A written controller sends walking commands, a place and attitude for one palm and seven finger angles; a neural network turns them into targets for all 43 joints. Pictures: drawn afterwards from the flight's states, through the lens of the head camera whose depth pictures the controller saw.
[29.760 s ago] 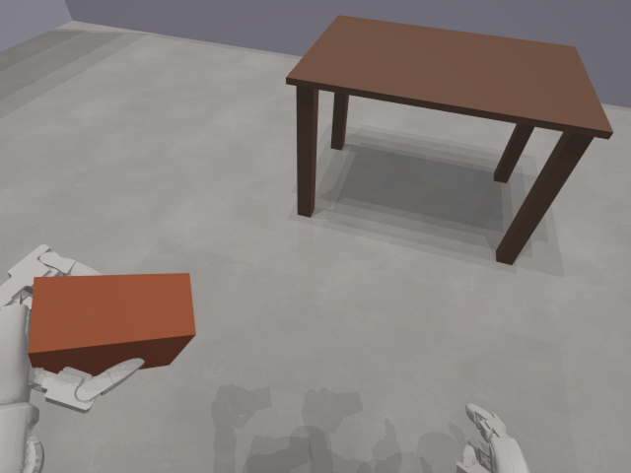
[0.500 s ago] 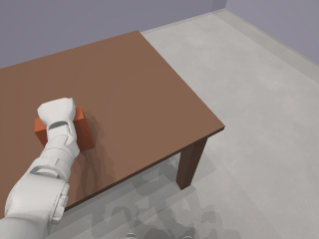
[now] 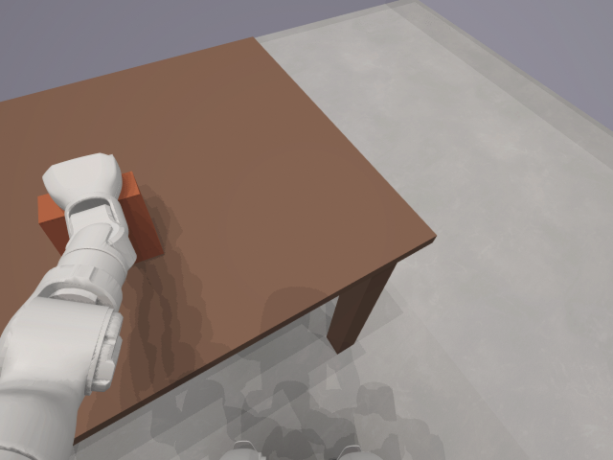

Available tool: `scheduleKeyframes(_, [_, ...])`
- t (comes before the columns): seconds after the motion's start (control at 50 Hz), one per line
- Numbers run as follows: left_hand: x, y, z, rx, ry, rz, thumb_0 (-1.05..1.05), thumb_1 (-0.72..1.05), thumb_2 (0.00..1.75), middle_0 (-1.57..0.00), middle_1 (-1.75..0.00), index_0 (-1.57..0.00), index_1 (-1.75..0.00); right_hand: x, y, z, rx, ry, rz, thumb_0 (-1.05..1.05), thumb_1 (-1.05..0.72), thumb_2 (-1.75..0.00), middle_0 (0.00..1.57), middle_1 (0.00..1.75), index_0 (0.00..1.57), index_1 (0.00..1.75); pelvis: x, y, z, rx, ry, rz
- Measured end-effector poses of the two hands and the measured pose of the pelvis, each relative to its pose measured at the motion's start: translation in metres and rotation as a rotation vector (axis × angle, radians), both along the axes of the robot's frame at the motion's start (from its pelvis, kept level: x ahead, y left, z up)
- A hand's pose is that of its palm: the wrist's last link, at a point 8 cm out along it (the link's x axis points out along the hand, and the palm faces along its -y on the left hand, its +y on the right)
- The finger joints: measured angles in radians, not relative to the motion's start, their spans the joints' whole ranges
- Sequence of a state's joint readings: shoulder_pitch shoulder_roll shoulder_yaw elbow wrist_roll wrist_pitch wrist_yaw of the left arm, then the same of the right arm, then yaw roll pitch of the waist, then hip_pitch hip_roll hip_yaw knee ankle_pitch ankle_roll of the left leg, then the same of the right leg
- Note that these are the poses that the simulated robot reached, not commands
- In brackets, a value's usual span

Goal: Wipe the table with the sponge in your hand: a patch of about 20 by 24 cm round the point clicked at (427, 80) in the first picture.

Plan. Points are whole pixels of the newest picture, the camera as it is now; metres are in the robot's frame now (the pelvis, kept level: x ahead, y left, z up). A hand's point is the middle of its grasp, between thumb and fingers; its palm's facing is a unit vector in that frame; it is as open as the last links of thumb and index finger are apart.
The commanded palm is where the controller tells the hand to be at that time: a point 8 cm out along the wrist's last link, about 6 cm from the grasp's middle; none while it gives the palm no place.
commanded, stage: wipe back along the third lane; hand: left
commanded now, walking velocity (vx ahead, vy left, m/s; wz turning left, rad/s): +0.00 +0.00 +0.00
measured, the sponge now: (111, 236) +0.44 +0.28 -0.02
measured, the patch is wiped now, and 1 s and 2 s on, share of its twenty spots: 0.95 0.95 0.95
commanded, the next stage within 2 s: none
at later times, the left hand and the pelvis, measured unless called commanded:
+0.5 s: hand (103, 215) +0.45 +0.28 +0.02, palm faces -0.06 +0.01 -1.00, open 10.4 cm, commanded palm +0.40 +0.24 +0.05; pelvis +0.03 +0.02 +0.01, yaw +0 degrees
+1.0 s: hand (118, 244) +0.40 +0.24 +0.03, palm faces -0.04 -0.02 -1.00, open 10.4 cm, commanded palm +0.35 +0.21 +0.05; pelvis +0.06 +0.01 +0.02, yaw +2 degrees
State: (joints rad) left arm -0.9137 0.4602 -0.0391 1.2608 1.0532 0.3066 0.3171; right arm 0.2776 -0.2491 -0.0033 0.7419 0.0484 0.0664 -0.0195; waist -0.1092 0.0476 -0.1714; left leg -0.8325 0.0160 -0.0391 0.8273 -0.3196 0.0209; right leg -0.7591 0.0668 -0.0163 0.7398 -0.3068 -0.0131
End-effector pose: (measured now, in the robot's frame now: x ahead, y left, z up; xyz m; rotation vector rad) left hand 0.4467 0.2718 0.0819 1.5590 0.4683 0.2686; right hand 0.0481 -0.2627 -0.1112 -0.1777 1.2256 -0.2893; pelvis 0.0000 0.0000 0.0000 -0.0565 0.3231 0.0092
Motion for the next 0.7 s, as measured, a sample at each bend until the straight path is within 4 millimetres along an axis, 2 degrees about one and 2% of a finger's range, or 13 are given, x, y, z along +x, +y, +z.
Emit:
scheduleKeyframes(0.1, [0.010,0.004,-0.001,0.009,0.004,-0.002,0.01,-0.57,1.07,-0.75,-1.28,-0.76,-1.31,-0.012,0.006,-0.001,0.000,0.032,-0.014,0.00,-0.90,-0.90,0.20,0.30,0.20,0.30,0.001,0.006,-0.002,-0.005,0.017,-0.002])
scheduleKeyframes(0.18, [0.009,0.004,-0.004,0.020,-0.004,-0.018,0.00,-0.57,1.07,-0.74,-1.29,-0.75,-1.32,-0.018,0.012,-0.002,0.014,0.055,-0.026,0.00,-0.90,-0.90,0.20,0.30,0.20,0.30,0.004,0.011,-0.001,-0.007,0.020,-0.009])
scheduleKeyframes(0.3, [-0.001,0.002,-0.005,0.023,-0.055,-0.026,0.00,-0.55,1.07,-0.70,-1.33,-0.71,-1.36,-0.009,0.025,-0.004,0.055,0.062,-0.020,0.00,-0.90,-0.90,0.20,0.30,0.20,0.30,0.011,0.016,0.002,-0.007,0.002,-0.009])
scheduleKeyframes(0.42, [-0.008,-0.002,-0.005,0.028,-0.065,-0.016,0.00,-0.52,1.07,-0.66,-1.37,-0.67,-1.39,0.026,0.036,-0.001,0.085,0.017,0.017,0.00,-0.90,-0.90,0.20,0.30,0.20,0.30,0.018,0.019,0.007,-0.004,-0.021,-0.001])
scheduleKeyframes(0.7, [-0.030,-0.016,-0.003,0.009,-0.074,-0.010,-0.01,-0.50,1.05,-0.65,-1.37,-0.66,-1.40,0.143,0.052,0.023,0.113,-0.163,0.147,0.00,-0.91,-0.90,0.20,0.30,0.20,0.30,0.044,0.020,0.017,0.006,-0.083,0.022])
